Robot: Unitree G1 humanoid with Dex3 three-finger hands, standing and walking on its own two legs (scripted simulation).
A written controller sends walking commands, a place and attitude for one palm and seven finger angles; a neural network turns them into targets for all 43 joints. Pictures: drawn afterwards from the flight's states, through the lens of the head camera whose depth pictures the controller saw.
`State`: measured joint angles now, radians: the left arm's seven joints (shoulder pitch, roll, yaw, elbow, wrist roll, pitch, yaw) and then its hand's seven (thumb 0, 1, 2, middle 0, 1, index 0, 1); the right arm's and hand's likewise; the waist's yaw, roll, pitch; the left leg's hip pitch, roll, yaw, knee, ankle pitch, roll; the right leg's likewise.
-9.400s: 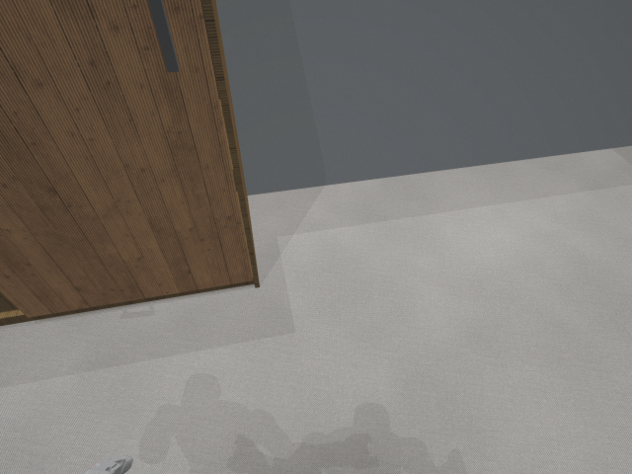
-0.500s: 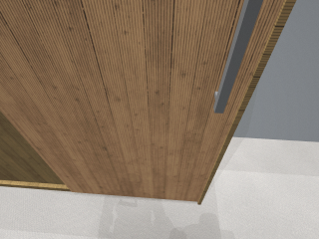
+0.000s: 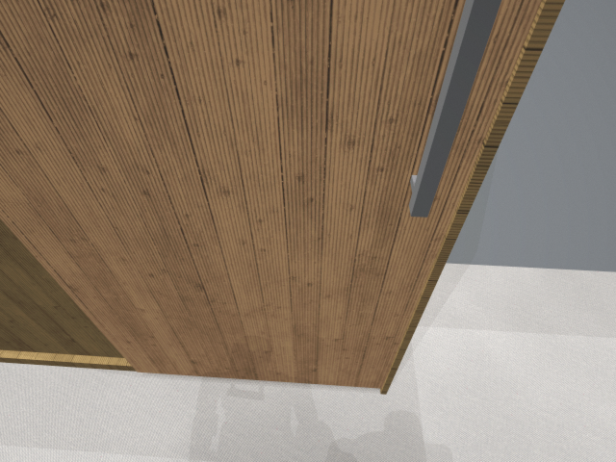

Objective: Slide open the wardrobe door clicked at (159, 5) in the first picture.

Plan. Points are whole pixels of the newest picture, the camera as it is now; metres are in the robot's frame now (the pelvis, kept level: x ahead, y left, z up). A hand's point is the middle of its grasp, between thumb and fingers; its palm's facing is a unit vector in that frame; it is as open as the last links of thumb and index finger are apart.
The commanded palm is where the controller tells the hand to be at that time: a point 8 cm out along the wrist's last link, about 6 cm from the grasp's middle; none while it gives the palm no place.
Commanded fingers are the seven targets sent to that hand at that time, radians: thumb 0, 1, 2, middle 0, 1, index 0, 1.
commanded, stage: raise the hand with hooked fingers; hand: right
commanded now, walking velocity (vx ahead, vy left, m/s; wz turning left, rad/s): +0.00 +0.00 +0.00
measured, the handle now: (444, 102) +0.44 -0.13 +0.26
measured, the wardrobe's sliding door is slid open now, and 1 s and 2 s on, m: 0.00 0.00 0.00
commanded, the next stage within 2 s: none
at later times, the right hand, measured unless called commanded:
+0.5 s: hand out of the picture +0.14 -0.18 +0.00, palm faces +0.18 +0.98 -0.06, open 9.0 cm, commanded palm +0.13 -0.24 +0.04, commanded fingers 0.00 -0.29 -0.64 0.24 0.69 0.24 0.69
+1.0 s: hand (545, 352) +0.22 -0.22 +0.12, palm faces +0.09 +0.99 -0.08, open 12.1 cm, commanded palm +0.18 -0.27 +0.15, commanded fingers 0.00 0.29 -0.39 0.28 1.07 0.28 1.07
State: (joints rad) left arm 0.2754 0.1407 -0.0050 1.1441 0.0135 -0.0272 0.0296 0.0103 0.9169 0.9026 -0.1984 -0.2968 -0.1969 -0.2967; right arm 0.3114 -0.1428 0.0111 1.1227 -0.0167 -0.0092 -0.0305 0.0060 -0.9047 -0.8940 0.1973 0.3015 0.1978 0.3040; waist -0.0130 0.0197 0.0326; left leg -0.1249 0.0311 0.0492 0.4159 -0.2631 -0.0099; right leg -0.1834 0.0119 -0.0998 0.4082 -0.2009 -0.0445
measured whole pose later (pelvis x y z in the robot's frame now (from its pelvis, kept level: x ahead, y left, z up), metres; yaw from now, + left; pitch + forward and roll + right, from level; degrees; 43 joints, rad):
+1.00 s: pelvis +0.00 +0.02 -0.02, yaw -1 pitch +0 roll +0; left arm 0.27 0.29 -0.02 0.65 -0.07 -0.31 0.11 0.02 0.90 0.90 -0.20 -0.30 -0.20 -0.30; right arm 0.25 -0.36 -0.35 -0.20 0.37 0.06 0.30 0.01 0.07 -0.48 0.27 0.92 0.27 0.93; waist -0.05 -0.03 -0.04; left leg -0.25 0.01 0.07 0.63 -0.38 0.02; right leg -0.33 -0.02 -0.07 0.65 -0.31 -0.02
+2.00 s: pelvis -0.03 +0.02 +0.00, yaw -2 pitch -7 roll +1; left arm 0.14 0.30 -0.09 0.65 -0.11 -0.11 0.11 0.02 0.90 0.90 -0.20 -0.30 -0.20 -0.30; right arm -0.33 -0.58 -0.45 -0.01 0.32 0.56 0.36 -0.01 0.50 -0.29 0.30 1.20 0.30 1.21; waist -0.07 -0.05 -0.01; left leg -0.07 -0.01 0.09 0.43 -0.24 0.03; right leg -0.16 -0.02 -0.05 0.46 -0.18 -0.02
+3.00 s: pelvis -0.01 +0.04 +0.00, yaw -2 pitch -5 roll +0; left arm 0.13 0.28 -0.08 0.67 -0.10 -0.09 0.11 0.02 0.90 0.90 -0.20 -0.30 -0.20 -0.30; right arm -0.44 -0.51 -0.38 0.11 0.30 0.56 0.30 -0.01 0.50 -0.29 0.30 1.20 0.30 1.21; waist -0.05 -0.05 -0.06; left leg -0.09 -0.02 0.09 0.44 -0.27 0.04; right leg -0.17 -0.03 -0.05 0.45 -0.20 0.00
